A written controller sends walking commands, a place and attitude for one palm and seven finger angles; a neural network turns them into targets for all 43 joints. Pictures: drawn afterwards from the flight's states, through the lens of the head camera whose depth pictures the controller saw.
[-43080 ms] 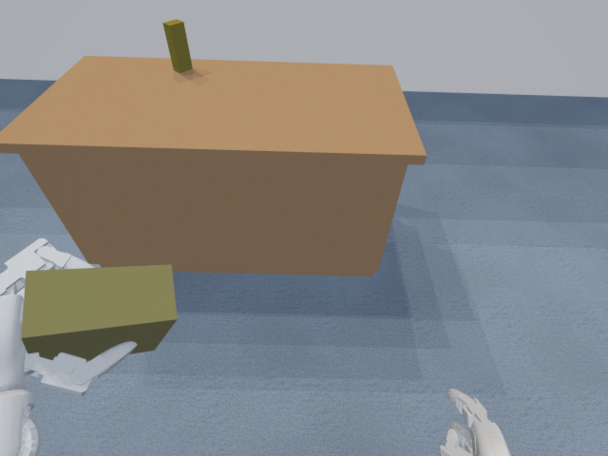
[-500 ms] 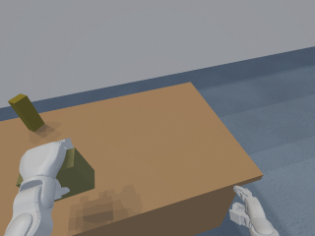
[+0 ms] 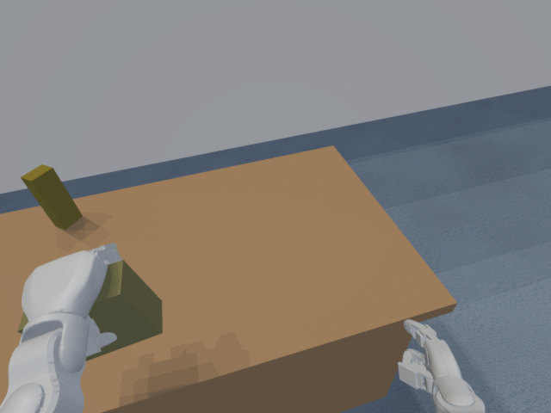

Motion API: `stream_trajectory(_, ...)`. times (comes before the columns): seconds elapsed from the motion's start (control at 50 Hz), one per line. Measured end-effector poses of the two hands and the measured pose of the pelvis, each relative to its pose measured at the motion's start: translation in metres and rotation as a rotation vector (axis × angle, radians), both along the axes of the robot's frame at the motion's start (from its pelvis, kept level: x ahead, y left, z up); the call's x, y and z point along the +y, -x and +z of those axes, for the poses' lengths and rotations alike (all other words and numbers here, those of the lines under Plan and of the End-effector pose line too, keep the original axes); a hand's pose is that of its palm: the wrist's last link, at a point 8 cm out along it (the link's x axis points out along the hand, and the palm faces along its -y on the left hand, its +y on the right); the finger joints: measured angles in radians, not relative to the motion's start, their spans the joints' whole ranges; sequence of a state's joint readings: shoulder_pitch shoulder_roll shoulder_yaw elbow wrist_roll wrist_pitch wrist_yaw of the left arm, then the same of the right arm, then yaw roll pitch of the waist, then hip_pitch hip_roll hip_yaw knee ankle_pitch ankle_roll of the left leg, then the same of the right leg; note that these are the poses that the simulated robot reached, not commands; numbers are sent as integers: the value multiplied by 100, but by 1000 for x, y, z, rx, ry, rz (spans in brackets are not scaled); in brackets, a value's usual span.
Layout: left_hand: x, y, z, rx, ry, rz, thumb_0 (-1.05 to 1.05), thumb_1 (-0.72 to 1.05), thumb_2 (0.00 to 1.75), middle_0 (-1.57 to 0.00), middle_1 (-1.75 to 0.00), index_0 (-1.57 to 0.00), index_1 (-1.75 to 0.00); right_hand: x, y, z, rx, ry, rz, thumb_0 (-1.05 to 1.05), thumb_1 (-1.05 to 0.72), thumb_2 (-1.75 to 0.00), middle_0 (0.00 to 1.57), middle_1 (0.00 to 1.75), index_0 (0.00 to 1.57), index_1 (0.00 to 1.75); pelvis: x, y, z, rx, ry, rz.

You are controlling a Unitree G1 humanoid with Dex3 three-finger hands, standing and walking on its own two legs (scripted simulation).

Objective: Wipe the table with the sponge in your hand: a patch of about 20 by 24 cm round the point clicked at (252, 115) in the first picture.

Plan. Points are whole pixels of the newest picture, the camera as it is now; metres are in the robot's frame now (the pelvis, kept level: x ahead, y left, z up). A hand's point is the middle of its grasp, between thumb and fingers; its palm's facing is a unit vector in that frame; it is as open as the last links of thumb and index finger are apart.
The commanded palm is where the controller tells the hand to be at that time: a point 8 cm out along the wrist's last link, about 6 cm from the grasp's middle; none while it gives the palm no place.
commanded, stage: bring the sponge back beside the body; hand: left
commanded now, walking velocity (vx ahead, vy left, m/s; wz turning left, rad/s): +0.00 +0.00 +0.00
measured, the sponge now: (107, 319) +0.19 +0.29 +0.06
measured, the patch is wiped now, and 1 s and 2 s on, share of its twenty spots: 1.00 1.00 1.00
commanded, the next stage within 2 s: step back with the hand held close in 0.48 s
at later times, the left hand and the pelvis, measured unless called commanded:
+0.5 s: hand (95, 309) +0.19 +0.28 +0.10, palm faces +0.09 -0.16 -0.98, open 9.7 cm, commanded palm +0.15 +0.28 +0.17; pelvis -0.01 +0.00 +0.00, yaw +0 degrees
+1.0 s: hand (92, 286) +0.19 +0.27 +0.15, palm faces +0.37 -0.83 -0.41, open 9.7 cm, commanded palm +0.14 +0.30 +0.17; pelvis -0.01 +0.02 -0.01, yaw +1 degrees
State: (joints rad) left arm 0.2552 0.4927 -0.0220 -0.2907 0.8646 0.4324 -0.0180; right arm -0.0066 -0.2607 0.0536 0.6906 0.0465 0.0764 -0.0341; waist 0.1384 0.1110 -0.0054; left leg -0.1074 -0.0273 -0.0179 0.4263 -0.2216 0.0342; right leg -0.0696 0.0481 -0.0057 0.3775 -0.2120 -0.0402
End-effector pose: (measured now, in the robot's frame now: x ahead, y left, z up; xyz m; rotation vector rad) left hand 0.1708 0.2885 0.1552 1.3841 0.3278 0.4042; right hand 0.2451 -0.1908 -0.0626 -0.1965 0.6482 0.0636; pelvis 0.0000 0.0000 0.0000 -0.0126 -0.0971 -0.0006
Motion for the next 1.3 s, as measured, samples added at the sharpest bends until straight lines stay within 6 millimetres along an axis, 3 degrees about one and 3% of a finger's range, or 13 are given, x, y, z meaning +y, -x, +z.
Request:
stream_trajectory(0.22, -7, 9, 2, -15, 10, -18, -1, -47, 106, -76, -135, -76, -137, -1, 1, 4, -23, 0, 2, 1, -91, -90, 20, 30, 20, 30, -2, 4, -1, -6, 0, -4)
stream_trajectory(0.62, -5, 7, 0, -10, 16, -7, -1, -47, 106, -76, -135, -76, -137, 0, 2, 6, -38, 6, 0, 1, -91, -90, 20, 30, 20, 30, -1, 5, -1, -5, 0, -5)
stream_trajectory(0.66, -2, 4, 1, -156, 379, -68, -1, -47, 106, -76, -135, -76, -136, 1, 4, 10, -65, 9, 6, 1, -91, -90, 20, 30, 21, 30, -1, 6, -2, 5, 7, 5)
stream_trajectory(0.72, -4, 1, 4, -362, 707, -190, -1, -47, 106, -76, -135, -76, -136, 0, 18, 15, -87, 26, -2, 1, -91, -90, 20, 30, 21, 30, -3, 7, -4, 54, 15, 21)
stream_trajectory(0.78, -8, 5, 9, -491, 825, -283, -1, -47, 106, -76, -135, -76, -136, -9, 39, 11, -48, 72, -41, 1, -91, -90, 20, 30, 21, 30, -2, 5, -7, 89, 18, 21)
stream_trajectory(0.9, 2, 15, 16, -569, 832, -342, -1, -47, 106, -76, -135, -77, -136, -35, 90, -15, 100, 148, -153, 1, -91, -90, 20, 30, 21, 30, 9, 6, -12, 120, 18, 21)
stream_trajectory(1.02, 20, 20, 10, -580, 806, -301, -1, -47, 106, -76, -135, -77, -136, -42, 124, -26, 164, 169, -208, 1, -91, -90, 20, 30, 20, 30, 16, 15, -14, 127, 29, 20)
stream_trajectory(1.12, 18, 27, 7, -592, 812, -333, -1, -47, 106, -76, -135, -76, -136, -35, 130, -24, 131, 169, -209, 1, -91, -90, 20, 30, 20, 30, 20, 25, -17, 135, 34, 19)
stream_trajectory(1.3, 19, 47, 18, -634, 733, -367, -1, -47, 106, -76, -135, -77, -136, -19, 117, -15, 23, 140, -152, 1, -91, -90, 20, 30, 21, 30, 18, 39, -19, 122, 30, 15)
